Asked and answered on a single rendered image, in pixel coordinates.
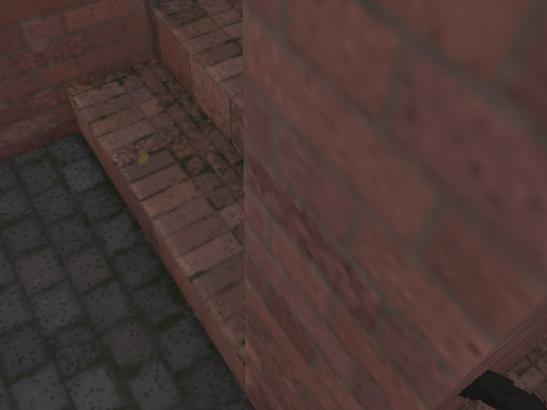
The robot right hand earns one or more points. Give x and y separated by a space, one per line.
500 393

